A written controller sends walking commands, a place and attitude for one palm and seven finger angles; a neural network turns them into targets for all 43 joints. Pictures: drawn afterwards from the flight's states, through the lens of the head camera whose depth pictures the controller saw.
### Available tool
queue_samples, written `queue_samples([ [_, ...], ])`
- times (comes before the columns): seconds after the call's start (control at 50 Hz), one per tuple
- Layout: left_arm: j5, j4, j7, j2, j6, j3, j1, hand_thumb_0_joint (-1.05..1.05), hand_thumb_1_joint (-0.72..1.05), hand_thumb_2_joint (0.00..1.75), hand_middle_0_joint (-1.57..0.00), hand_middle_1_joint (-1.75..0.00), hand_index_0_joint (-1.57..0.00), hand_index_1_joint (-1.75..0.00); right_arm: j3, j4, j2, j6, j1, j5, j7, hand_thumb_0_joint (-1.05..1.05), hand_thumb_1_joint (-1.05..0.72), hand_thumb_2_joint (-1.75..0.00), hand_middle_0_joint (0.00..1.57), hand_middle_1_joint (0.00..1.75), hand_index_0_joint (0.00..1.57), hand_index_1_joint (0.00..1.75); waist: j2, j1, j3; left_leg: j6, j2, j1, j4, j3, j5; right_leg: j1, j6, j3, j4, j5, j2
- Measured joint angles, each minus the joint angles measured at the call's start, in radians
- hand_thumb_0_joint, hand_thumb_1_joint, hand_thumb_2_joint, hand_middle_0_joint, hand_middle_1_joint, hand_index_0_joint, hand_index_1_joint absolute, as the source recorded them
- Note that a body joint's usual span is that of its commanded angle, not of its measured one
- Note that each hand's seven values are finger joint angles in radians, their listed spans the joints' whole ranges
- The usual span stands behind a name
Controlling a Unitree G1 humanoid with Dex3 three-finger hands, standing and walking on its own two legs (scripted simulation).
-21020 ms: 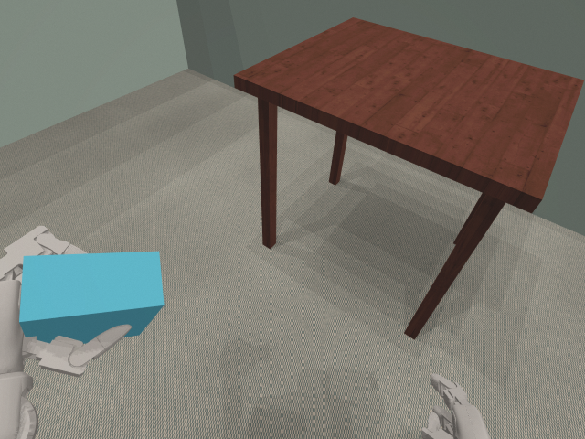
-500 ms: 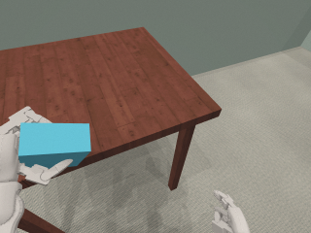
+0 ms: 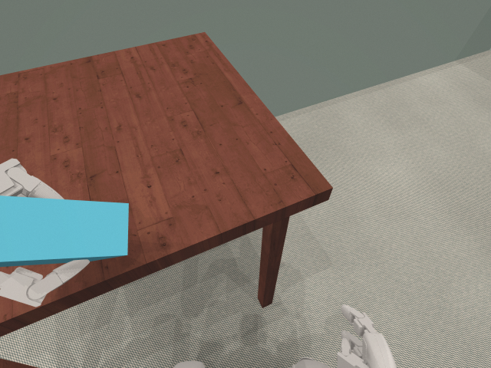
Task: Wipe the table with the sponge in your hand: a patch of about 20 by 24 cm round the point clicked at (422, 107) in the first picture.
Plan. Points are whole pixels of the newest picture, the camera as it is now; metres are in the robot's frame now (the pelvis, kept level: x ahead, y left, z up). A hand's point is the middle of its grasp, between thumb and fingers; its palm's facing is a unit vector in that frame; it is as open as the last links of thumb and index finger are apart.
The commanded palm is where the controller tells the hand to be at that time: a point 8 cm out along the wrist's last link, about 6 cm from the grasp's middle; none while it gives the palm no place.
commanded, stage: shuffle to correct the standing spot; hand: left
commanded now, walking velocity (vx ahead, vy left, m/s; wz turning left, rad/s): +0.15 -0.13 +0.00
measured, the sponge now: (72, 236) +0.22 +0.22 +0.18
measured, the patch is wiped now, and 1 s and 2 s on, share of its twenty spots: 0.00 0.00 0.00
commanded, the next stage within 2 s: come to a stop and stand still in 0.30 s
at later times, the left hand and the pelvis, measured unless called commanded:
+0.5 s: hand (141, 165) +0.30 +0.15 +0.22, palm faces +0.44 -0.73 -0.53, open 9.4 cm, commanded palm +0.24 +0.19 +0.20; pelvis +0.10 -0.10 +0.00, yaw +3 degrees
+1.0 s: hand (108, 140) +0.32 +0.19 +0.23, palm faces +0.55 -0.68 -0.48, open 9.4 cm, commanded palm +0.25 +0.18 +0.20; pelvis +0.10 -0.11 +0.02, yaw +2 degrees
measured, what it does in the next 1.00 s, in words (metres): steps to the right: left foot, then right foot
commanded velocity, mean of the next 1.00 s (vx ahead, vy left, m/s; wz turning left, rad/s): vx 0.00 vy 0.02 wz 0.00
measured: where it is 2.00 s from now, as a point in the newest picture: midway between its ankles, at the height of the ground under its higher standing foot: outside the picture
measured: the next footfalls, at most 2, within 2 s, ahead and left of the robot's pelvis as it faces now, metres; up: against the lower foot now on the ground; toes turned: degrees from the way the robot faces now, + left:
left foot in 0.24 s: +0.12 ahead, +0.08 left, +0.00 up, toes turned +9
right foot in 0.48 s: +0.20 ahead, -0.19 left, +0.00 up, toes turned +8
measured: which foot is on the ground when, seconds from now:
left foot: down 0.00-0.00, up 0.02-0.22, down 0.24-0.48, up 0.50-0.74, down 0.76-1.00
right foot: down 0.00-0.22, up 0.24-0.46, down 0.48-1.00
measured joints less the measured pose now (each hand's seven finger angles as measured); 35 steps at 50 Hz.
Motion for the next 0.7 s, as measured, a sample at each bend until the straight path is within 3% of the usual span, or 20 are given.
queue_samples([
  [0.06, 0.003, 0.016, 0.005, -0.005, 0.003, 0.002, -0.02, -0.01, -0.45, 1.03, -0.81, -1.34, -0.82, -1.34, -0.004, 0.061, -0.02, 0.015, -0.014, 0.003, -0.016, 0.02, -0.9, -0.9, 0.21, 0.3, 0.21, 0.3, 0.023, 0.011, -0.006, 0.019, -0.008, -0.102, 0.302, -0.039, -0.174, 0.004, -0.012, -0.041, 0.05, 0.02, 0.017],
  [0.12, 0.006, 0.07, 0.017, -0.062, 0.024, -0.021, -0.081, -0.01, -0.45, 1.03, -0.81, -1.34, -0.82, -1.34, -0.012, 0.127, -0.048, 0.028, -0.032, 0.006, -0.024, 0.02, -0.9, -0.9, 0.21, 0.3, 0.2, 0.3, -0.004, 0.037, -0.017, 0.025, -0.046, -0.165, 0.466, 0.01, -0.195, 0.041, -0.035, -0.054, 0.014, 0.001, 0.016],
  [0.16, 0.004, 0.095, 0.03, -0.096, 0.038, -0.027, -0.094, -0.01, -0.45, 1.03, -0.81, -1.34, -0.82, -1.34, -0.014, 0.135, -0.061, 0.032, -0.038, 0.0, -0.03, 0.02, -0.9, -0.9, 0.2, 0.3, 0.2, 0.3, -0.034, 0.041, -0.025, 0.03, -0.057, -0.145, 0.362, 0.055, -0.181, 0.065, -0.042, -0.051, -0.027, 0.014, 0.017],
  [0.2, -0.001, 0.101, 0.043, -0.117, 0.053, -0.037, -0.099, -0.01, -0.45, 1.04, -0.81, -1.34, -0.82, -1.34, -0.017, 0.117, -0.076, 0.023, -0.036, -0.007, -0.037, 0.02, -0.9, -0.9, 0.2, 0.3, 0.2, 0.3, -0.054, 0.028, -0.035, 0.028, -0.072, -0.08, 0.147, 0.084, -0.104, 0.077, -0.042, -0.059, -0.033, 0.006, 0.018],
  [0.24, -0.004, 0.079, 0.051, -0.129, 0.056, -0.054, -0.106, -0.01, -0.45, 1.04, -0.81, -1.34, -0.82, -1.34, -0.033, 0.072, -0.104, 0.002, -0.032, -0.013, -0.042, 0.02, -0.9, -0.9, 0.2, 0.3, 0.2, 0.3, -0.03, 0.013, -0.042, 0.05, -0.066, -0.029, -0.023, 0.053, 0.003, 0.041, -0.036, -0.07, 0.073, -0.09, 0.044],
  [0.3, 0.012, 0.075, 0.046, -0.102, 0.04, -0.061, -0.143, -0.01, -0.45, 1.04, -0.81, -1.34, -0.82, -1.34, -0.054, 0.071, -0.064, -0.011, -0.076, -0.008, -0.039, 0.02, -0.9, -0.9, 0.2, 0.3, 0.2, 0.3, -0.09, 0.011, 0.008, 0.048, -0.076, -0.001, 0.008, 0.069, 0.027, -0.033, -0.022, 0.02, 0.33, -0.155, 0.058],
  [0.34, 0.017, 0.055, 0.033, -0.078, 0.039, -0.056, -0.141, -0.01, -0.45, 1.04, -0.81, -1.34, -0.82, -1.34, -0.049, 0.059, -0.038, -0.014, -0.08, -0.01, -0.027, 0.02, -0.91, -0.9, 0.2, 0.29, 0.2, 0.3, -0.1, -0.005, 0.008, 0.03, -0.066, 0.023, -0.032, 0.054, 0.034, -0.074, -0.012, 0.02, 0.4, -0.149, 0.062],
  [0.38, 0.022, 0.022, 0.027, -0.062, 0.028, -0.05, -0.121, -0.01, -0.45, 1.04, -0.81, -1.34, -0.82, -1.34, -0.043, 0.038, -0.029, -0.02, -0.072, -0.01, -0.015, 0.02, -0.9, -0.9, 0.2, 0.29, 0.2, 0.3, -0.076, -0.015, 0.002, 0.01, -0.041, 0.039, -0.077, 0.032, 0.051, -0.082, -0.011, 0.0, 0.329, -0.113, 0.054],
  [0.46, 0.009, -0.023, 0.03, -0.014, -0.007, -0.005, -0.032, -0.01, -0.45, 1.04, -0.81, -1.34, -0.82, -1.34, -0.03, -0.005, -0.036, -0.027, -0.043, -0.001, -0.007, 0.02, -0.9, -0.9, 0.2, 0.3, 0.2, 0.3, -0.007, -0.008, -0.025, -0.028, 0.012, 0.035, -0.061, 0.011, 0.023, 0.019, -0.004, -0.032, -0.019, 0.009, 0.034],
  [0.5, 0.006, -0.002, 0.032, 0.003, -0.015, 0.012, -0.021, -0.01, -0.45, 1.04, -0.81, -1.34, -0.82, -1.34, -0.03, 0.008, -0.046, -0.025, -0.048, 0.002, -0.013, 0.01, -0.9, -0.9, 0.2, 0.3, 0.2, 0.3, 0.019, -0.002, -0.033, -0.006, 0.016, -0.012, 0.065, -0.013, -0.047, 0.038, -0.013, -0.029, -0.061, 0.071, 0.039],
  [0.54, 0.004, 0.057, 0.033, -0.032, -0.005, -0.011, -0.04, -0.01, -0.45, 1.04, -0.81, -1.34, -0.82, -1.34, -0.038, 0.061, -0.067, -0.015, -0.072, 0.005, -0.023, 0.01, -0.9, -0.9, 0.2, 0.3, 0.2, 0.3, 0.051, -0.001, -0.028, 0.003, -0.018, -0.063, 0.22, -0.048, -0.104, 0.046, -0.02, -0.042, -0.035, 0.043, 0.047],
  [0.58, -0.002, 0.11, 0.038, -0.074, 0.016, -0.034, -0.047, -0.01, -0.45, 1.04, -0.81, -1.34, -0.82, -1.34, -0.039, 0.1, -0.081, -0.009, -0.079, 0.012, -0.029, 0.02, -0.9, -0.9, 0.2, 0.3, 0.2, 0.3, 0.049, 0.003, -0.032, 0.005, -0.061, -0.092, 0.296, -0.033, -0.113, 0.065, -0.025, -0.036, -0.058, 0.036, 0.04],
  [0.62, -0.002, 0.141, 0.053, -0.106, 0.034, -0.047, -0.037, -0.01, -0.45, 1.04, -0.81, -1.34, -0.82, -1.34, -0.034, 0.117, -0.087, -0.006, -0.083, 0.012, -0.038, 0.02, -0.9, -0.9, 0.2, 0.3, 0.2, 0.3, 0.027, 0.003, -0.031, 0.007, -0.092, -0.087, 0.255, 0.001, -0.111, 0.081, -0.027, -0.022, -0.087, 0.045, 0.026],
  [0.7, 0.006, 0.128, 0.081, -0.137, 0.049, -0.081, -0.024, -0.01, -0.45, 1.04, -0.81, -1.34, -0.82, -1.34, -0.033, 0.106, -0.096, -0.011, -0.082, 0.0, -0.057, 0.02, -0.9, -0.9, 0.2, 0.3, 0.2, 0.3, -0.007, -0.012, -0.015, 0.015, -0.118, -0.033, 0.026, 0.025, -0.016, 0.098, -0.028, -0.025, -0.111, 0.052, 0.013],
])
